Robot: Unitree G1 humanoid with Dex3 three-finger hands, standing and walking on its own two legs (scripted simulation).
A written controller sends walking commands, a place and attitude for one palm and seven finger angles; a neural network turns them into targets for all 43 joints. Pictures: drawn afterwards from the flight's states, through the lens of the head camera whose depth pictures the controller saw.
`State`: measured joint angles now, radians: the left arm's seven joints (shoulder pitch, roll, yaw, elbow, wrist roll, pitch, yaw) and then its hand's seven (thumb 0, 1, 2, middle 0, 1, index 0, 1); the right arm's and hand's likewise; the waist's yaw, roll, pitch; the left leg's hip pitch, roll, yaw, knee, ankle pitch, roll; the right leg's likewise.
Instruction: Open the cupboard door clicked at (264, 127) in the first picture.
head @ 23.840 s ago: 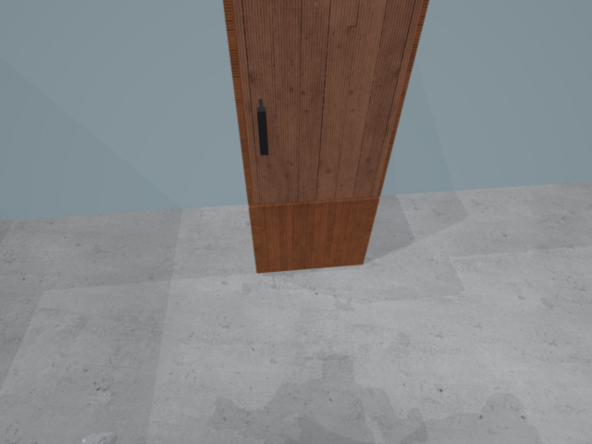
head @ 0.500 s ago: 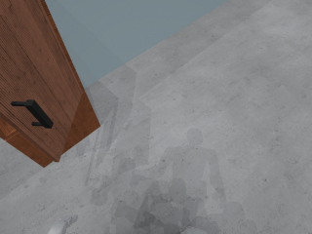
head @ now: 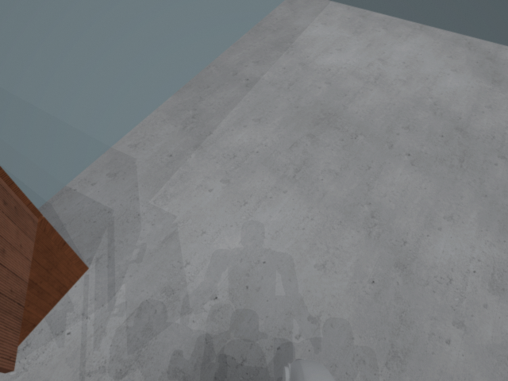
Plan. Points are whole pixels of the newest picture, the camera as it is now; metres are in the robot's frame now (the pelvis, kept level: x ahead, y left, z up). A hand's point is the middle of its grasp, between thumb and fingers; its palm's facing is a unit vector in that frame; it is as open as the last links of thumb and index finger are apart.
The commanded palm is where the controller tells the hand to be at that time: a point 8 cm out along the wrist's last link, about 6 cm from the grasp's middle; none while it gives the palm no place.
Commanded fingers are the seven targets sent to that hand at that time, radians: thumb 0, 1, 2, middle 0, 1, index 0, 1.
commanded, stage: walk to a spot facing it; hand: left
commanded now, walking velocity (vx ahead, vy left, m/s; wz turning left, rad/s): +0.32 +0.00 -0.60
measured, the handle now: out of the picture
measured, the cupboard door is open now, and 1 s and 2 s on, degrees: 43 43 43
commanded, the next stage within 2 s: turn to face it in 1.34 s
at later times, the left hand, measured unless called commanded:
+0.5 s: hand (226, 290) +0.31 +0.06 -0.16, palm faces -0.22 -0.94 -0.24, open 7.2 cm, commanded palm none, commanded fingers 0.00 0.90 0.90 -0.20 -0.30 -0.20 -0.30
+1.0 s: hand (248, 243) +0.43 +0.02 -0.18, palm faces -0.25 -0.96 -0.14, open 7.4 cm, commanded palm none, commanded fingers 0.00 0.90 0.90 -0.20 -0.30 -0.20 -0.30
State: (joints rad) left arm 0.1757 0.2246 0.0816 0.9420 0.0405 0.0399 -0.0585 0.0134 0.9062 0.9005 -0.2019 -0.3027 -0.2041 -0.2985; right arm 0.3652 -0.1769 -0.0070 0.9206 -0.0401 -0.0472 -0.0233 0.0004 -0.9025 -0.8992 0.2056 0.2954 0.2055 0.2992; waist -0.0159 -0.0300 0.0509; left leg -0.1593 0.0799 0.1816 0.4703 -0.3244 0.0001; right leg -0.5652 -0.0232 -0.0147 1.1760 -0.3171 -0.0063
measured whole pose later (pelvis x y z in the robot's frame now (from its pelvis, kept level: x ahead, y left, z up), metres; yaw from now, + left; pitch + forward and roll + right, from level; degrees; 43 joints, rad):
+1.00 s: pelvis +0.44 -0.14 -0.01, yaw -20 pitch +0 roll +1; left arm 0.39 0.13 0.04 1.14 0.03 -0.03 0.00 0.01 0.91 0.90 -0.20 -0.30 -0.20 -0.30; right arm 0.17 -0.14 -0.03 0.99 -0.03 -0.08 -0.02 0.00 -0.91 -0.90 0.21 0.30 0.21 0.30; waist 0.04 -0.04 0.06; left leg -0.28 0.00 0.16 0.56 -0.28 0.05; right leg -0.42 -0.01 -0.01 1.29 -0.36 -0.04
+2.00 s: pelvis +0.77 -0.34 -0.01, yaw -6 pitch +3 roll -1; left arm 0.13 0.21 0.06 0.91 0.02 0.03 0.01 0.01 0.91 0.90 -0.20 -0.30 -0.20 -0.30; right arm 0.17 -0.22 -0.06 0.92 -0.03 0.03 0.01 0.00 -0.90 -0.90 0.21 0.30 0.21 0.30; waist -0.02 0.03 0.06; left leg -0.41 0.00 -0.03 0.54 -0.17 0.02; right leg -0.43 -0.05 -0.02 0.82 -0.42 0.07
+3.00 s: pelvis +0.84 -0.43 +0.00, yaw +31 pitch +1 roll +2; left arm 0.18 0.17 0.02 0.87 0.02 0.00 0.03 0.01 0.90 0.90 -0.20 -0.30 -0.21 -0.30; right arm 0.15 -0.25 -0.09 0.94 -0.02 0.09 0.03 0.01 -0.91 -0.90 0.20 0.30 0.20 0.30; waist -0.04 0.00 0.11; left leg -0.49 0.02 0.03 1.09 -0.43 -0.07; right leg -0.23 -0.11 -0.18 0.53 -0.31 -0.01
